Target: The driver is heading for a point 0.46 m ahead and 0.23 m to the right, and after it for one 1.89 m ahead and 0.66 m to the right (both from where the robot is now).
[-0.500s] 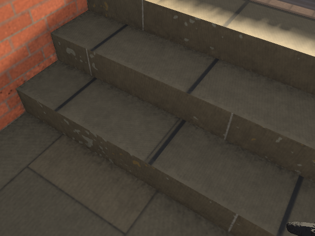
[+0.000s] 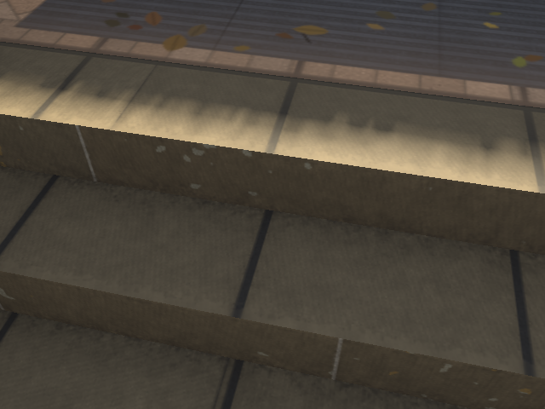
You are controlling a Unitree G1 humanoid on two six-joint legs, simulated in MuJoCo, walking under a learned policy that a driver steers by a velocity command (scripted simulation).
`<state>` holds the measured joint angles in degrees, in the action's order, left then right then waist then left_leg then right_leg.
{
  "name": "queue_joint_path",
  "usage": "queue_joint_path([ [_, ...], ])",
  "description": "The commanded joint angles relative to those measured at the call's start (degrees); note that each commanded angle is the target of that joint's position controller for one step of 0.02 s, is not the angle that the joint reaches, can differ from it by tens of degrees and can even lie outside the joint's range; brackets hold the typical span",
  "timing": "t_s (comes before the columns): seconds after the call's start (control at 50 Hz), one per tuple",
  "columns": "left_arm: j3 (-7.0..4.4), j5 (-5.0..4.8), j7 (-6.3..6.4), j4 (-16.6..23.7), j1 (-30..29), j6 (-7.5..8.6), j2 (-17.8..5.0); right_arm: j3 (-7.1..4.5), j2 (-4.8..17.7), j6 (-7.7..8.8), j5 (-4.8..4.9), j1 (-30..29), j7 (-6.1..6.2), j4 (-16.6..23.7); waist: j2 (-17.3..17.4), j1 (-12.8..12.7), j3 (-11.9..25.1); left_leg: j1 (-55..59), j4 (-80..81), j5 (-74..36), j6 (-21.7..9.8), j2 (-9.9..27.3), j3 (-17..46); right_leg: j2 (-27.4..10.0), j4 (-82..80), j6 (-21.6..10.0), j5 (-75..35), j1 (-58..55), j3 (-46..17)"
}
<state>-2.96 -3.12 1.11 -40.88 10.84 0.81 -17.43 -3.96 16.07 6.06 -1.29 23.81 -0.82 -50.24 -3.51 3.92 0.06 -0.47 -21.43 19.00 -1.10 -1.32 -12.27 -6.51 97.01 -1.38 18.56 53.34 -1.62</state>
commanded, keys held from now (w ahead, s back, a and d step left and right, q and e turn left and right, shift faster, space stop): w+e+shift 0.36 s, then e+shift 0.30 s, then shift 0.10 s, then q+shift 0.24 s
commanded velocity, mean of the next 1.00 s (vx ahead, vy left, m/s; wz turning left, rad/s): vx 0.58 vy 0.00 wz -0.69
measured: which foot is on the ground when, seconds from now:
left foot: down 0.00-0.22, up 0.24-0.58, down 0.60-1.00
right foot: up 0.00-0.18, down 0.20-0.60, up 0.62-1.00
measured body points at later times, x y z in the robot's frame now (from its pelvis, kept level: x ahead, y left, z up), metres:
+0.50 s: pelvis +0.42 -0.06 +0.18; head +0.42 -0.09 +0.63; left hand +0.44 +0.16 +0.05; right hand +0.66 -0.31 +0.26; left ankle +0.59 +0.01 -0.25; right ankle +0.31 -0.09 -0.56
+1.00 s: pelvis +0.62 -0.14 +0.35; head +0.64 -0.15 +0.80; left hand +0.89 -0.18 +0.26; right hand +0.45 -0.32 +0.21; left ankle +0.73 -0.06 -0.38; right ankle +0.62 -0.28 -0.37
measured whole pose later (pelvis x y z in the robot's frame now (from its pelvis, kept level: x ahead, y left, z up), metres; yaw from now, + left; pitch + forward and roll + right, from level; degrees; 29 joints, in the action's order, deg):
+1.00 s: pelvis +0.62 -0.14 +0.35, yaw -41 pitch +0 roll +1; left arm 5.1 -0.4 -0.1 -33.3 4.1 -0.6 -6.5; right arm -1.5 11.2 -0.3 0.3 24.3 2.3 -44.3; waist -1.6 6.2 -1.7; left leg -18.5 -33.4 15.0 0.1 2.0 -4.0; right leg -0.1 40.2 3.0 9.2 28.0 -0.8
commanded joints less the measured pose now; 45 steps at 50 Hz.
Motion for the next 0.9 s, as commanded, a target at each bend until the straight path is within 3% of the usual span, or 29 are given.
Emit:
queue_joint_path([
  [0.02, 2.92, -1.96, -0.25, 6.75, -0.30, -1.80, 6.17, 3.27, -2.03, -0.97, 0.66, -1.94, 0.32, -0.06, 7.80, -5.81, -12.86, 4.09, 6.11, -27.42, -8.11, 23.37, 11.06, 0.89, 34.79, -1.97, 11.51, 30.32, -5.00],
  [0.06, 4.12, -1.35, -2.01, 12.87, -8.86, -0.21, 5.22, 3.37, 0.94, -1.97, -1.25, -1.92, 1.48, -0.36, 5.12, -5.89, -14.73, 8.47, 5.89, -33.18, -3.57, 20.71, 4.78, 1.37, 30.21, -3.01, 13.05, 37.89, -3.86],
  [0.1, 6.41, 0.22, -3.90, 20.18, -16.38, 0.77, 6.03, 3.78, 3.54, -3.40, -0.95, -6.13, 3.61, 0.52, 1.73, -8.59, -14.78, -1.49, 10.29, -30.77, 0.10, 15.74, -4.08, 0.13, 12.56, -3.06, 11.26, 31.21, 5.01],
  [0.12, 6.43, 1.58, -4.56, 22.04, -14.64, 0.64, 5.20, 3.59, 7.11, -3.39, -0.96, -10.50, 5.58, 2.17, 1.70, -12.48, -8.45, -11.47, 14.05, -42.54, 0.43, 14.72, -9.03, -0.85, 1.14, -4.16, 4.97, 11.10, 7.15],
  [0.14, 6.01, 1.76, -5.41, 20.75, -10.63, 0.28, 2.75, 2.89, 10.12, -2.12, -0.08, -11.20, 6.84, 4.43, 2.91, -13.18, -3.11, -22.82, 13.19, -66.98, -2.09, 12.04, -10.25, 5.80, -11.85, -4.40, -0.04, -15.73, 14.38],
  [0.16, 3.49, 2.23, -5.69, 17.99, -4.86, 0.31, -0.57, 1.39, 16.69, -0.61, 1.41, -6.83, 7.51, 6.00, 8.37, -14.56, 6.72, -21.94, 5.38, -107.71, -5.67, 15.94, -5.60, 11.95, -7.87, -4.71, 1.45, -34.14, 18.37],
  [0.18, 0.02, 2.65, -4.44, 14.05, 10.26, 0.18, -5.85, -0.74, 24.54, -2.03, -0.44, -11.12, 5.89, 7.04, 14.87, -23.51, 18.81, -12.26, -8.86, -138.65, -8.94, 19.41, -2.94, 14.69, -5.40, -5.82, 7.28, -44.48, 17.40],
  [0.2, -2.22, 3.58, -3.79, 11.17, 19.24, 0.68, -11.44, -1.97, 25.47, -3.93, 1.13, -14.06, 4.68, 10.11, 14.21, -26.40, 22.46, -8.40, -29.65, -141.55, -9.01, 18.38, 0.11, 17.48, -19.98, -8.93, 16.65, -49.04, 10.51],
  [0.22, -3.43, 3.77, -3.90, 8.18, 22.67, 1.41, -16.25, -0.17, 16.56, -2.42, 2.39, -18.69, 3.25, 13.54, 1.03, -23.75, 15.09, -18.33, -57.45, -73.88, -5.66, 7.84, 5.95, 15.04, -45.12, -14.13, 9.77, -51.74, -9.52],
  [0.24, -3.13, 5.39, -1.14, 7.52, 15.37, 1.28, -19.18, 2.66, 5.85, 1.21, 0.79, -16.79, -0.20, 18.78, -30.88, -10.24, 17.49, -37.98, -76.20, -10.31, -4.03, -7.99, 18.74, 1.99, -80.59, -21.06, 16.09, -56.43, -56.22],
  [0.26, -0.94, 6.28, -0.43, 9.06, 14.09, 2.24, -10.68, 2.63, 5.87, 3.82, -0.20, -15.49, -2.29, 20.51, -21.49, -8.79, 19.45, -41.05, -81.82, -11.79, -7.57, -5.51, 28.60, -0.62, -87.32, -17.58, 34.75, -55.88, -69.57],
  [0.28, 0.47, 6.90, -1.10, 6.07, 18.33, 3.53, -4.63, 3.06, 3.87, 4.45, 0.69, -22.13, -2.71, 22.22, -9.47, -9.55, 5.65, -46.19, -84.91, -11.73, -8.96, -5.42, 26.24, 0.18, -84.96, -16.58, 31.25, -44.27, -64.87],
  [0.3, 1.62, 5.54, -1.96, 2.56, 19.39, 4.36, 0.60, 4.50, -1.23, 4.06, -0.63, -25.86, -2.90, 23.25, 3.92, -6.33, -4.61, -49.01, -84.13, -9.45, -8.93, -3.41, 24.80, 2.71, -78.08, -14.53, 22.62, -33.16, -54.77],
  [0.34, 2.00, 4.16, -1.83, 0.11, 16.71, 4.45, 2.56, 6.29, -5.64, 3.22, -3.18, -25.80, -4.00, 25.49, 3.74, -2.96, -2.64, -54.71, -110.35, 0.12, -6.81, -5.33, 19.92, 6.29, -73.71, -15.85, 1.41, -30.76, -41.51],
  [0.4, 2.45, 1.53, -1.92, -0.41, 9.99, 3.47, 1.92, 8.34, -7.31, 2.21, -1.59, -21.74, -3.59, 25.39, 10.47, 2.23, -6.49, -63.05, -100.29, 0.86, -5.31, -0.57, 15.35, 8.85, -74.25, -13.20, -8.20, -26.03, -26.06],
  [0.46, 3.34, 2.67, -0.24, -4.89, 16.38, 2.17, 3.71, 11.47, -12.88, 2.97, -1.94, -39.30, -2.78, 33.23, 4.17, -3.41, -9.90, -71.45, -103.57, 13.27, -2.42, -0.90, 5.93, 7.25, -80.05, -10.99, -21.62, -26.89, -21.75],
  [0.5, 1.70, -0.42, 0.60, -4.67, 16.92, -0.51, -0.24, 12.92, -12.10, 3.06, -2.81, -44.02, -1.22, 39.87, 6.92, -2.64, -4.28, -54.86, -68.68, 6.07, -2.62, 3.43, 7.06, 8.78, -84.35, -7.27, -23.72, -21.36, -19.07],
  [0.52, 0.48, 0.03, 1.33, -4.53, 18.41, -1.28, -3.50, 12.75, -11.16, 2.97, -4.11, -41.43, -0.43, 40.13, 4.27, -1.32, 5.26, -27.11, -54.28, -3.02, -1.83, 0.27, -0.56, 9.40, -88.76, -8.43, -38.14, -13.98, -17.31],
  [0.56, -2.88, 1.69, 1.30, -0.60, 9.19, -0.10, -12.37, 5.62, -0.31, 1.68, -2.82, -23.57, 2.24, 33.98, -4.07, 7.87, 26.17, -4.73, -52.15, -8.70, -0.14, -4.30, 4.72, 6.20, -74.59, -6.74, -94.66, -29.02, -20.32],
  [0.58, -4.59, 0.78, 0.92, 2.87, 1.11, 0.63, -15.56, 2.23, 6.91, 1.16, -0.80, -9.63, 2.91, 29.78, -8.97, 14.28, 25.20, -3.48, -32.03, -5.14, -0.86, -2.11, 12.61, 6.44, -62.00, -4.57, -99.32, -39.19, -23.40],
  [0.6, -2.79, 2.81, 0.07, 5.14, -2.52, 2.31, -8.00, 0.75, 10.34, 0.65, 0.11, 0.59, 3.01, 23.39, 1.64, 12.94, 27.94, 8.40, -19.26, -10.92, -3.34, 4.98, 25.70, 9.83, -45.58, -2.69, -53.98, -37.11, -23.63],
  [0.62, 0.09, 6.27, -1.37, 8.21, 2.72, 3.32, 4.56, 1.71, 10.50, -0.68, -2.12, -1.97, 3.22, 20.51, 35.28, 2.18, 26.41, 10.70, -8.70, -49.66, -10.69, 19.28, 51.58, 22.28, -15.94, 0.16, 4.33, -21.82, -18.72],
  [0.64, -1.72, 5.13, -3.84, 4.91, 15.16, 3.12, 0.39, 2.36, 2.74, -2.22, -3.06, -10.65, 4.09, 25.27, 25.79, -2.42, 29.96, 5.08, -2.93, -37.57, -17.28, 29.97, 71.32, 20.09, 3.90, 2.96, 7.65, -15.10, -21.43],
  [0.66, -1.62, 3.32, -4.41, 7.90, 9.03, 1.51, -1.77, 3.08, -0.56, -3.40, -0.25, -16.35, 4.92, 24.85, 17.56, -3.77, 14.75, -8.01, -3.14, -23.35, -15.91, 25.50, 59.90, 16.19, 7.80, 5.18, 7.73, -11.75, -8.98],
  [0.68, -0.09, 3.22, -3.70, 9.82, 6.68, -0.18, 2.04, 3.60, -5.01, -3.55, 1.39, -18.50, 5.52, 21.47, 11.77, -6.60, 3.55, -18.17, -4.59, -7.03, -12.10, 20.89, 45.55, 12.43, 6.97, 4.65, 5.58, -7.24, -6.01],
  [0.72, 1.65, 3.30, -3.50, 9.20, 6.73, -2.51, 3.50, 3.21, -5.94, -3.94, 0.46, -18.85, 6.24, 17.41, 4.47, -9.10, -1.39, -30.92, -6.28, 8.79, -9.14, 17.19, 33.36, 7.68, 13.41, 2.26, 0.72, -9.91, -5.00],
  [0.82, 5.48, 3.35, -2.63, 11.89, -0.54, 0.55, 7.13, 2.49, -3.59, -2.95, -0.44, -7.67, 4.66, 9.71, -0.34, -6.15, -0.66, -24.16, -4.25, -10.30, -11.38, 14.20, 22.76, 7.21, 0.32, 1.53, -10.57, -0.67, -8.85],
  [0.86, 7.38, 4.42, -2.92, 11.70, 1.23, 0.69, 8.05, 2.62, -1.13, -4.49, 0.96, -11.51, 4.49, 10.72, 4.34, -9.69, 4.38, -23.10, -2.28, -19.34, -11.16, 10.91, 17.88, 2.78, -24.71, 4.68, -6.29, -9.96, -2.10],
  [0.9, 6.64, 3.90, -2.84, 11.58, -4.16, 0.10, 5.76, 1.01, 3.58, -4.70, 1.83, -10.13, 3.45, 11.78, 8.60, -5.74, 8.69, -25.34, 1.95, -29.19, -11.15, 9.47, 15.35, 7.18, -42.15, 6.16, 0.69, -30.59, 6.72],
])
Keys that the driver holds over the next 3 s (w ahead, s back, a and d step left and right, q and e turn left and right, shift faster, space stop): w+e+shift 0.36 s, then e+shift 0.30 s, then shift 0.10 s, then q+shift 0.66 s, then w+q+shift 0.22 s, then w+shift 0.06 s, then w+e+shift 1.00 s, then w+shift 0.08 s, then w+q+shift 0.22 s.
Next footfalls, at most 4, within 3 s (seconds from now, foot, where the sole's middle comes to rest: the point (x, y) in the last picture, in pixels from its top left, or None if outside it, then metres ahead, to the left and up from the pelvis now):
0.20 right None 0.34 -0.10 -0.60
0.60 left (299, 248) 0.76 -0.08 -0.42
1.02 right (410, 285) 0.65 -0.30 -0.42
1.40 left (272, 260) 0.73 -0.02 -0.42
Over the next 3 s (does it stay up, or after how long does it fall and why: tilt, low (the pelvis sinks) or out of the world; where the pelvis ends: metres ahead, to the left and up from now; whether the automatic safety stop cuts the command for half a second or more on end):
stays up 1.55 -0.59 0.52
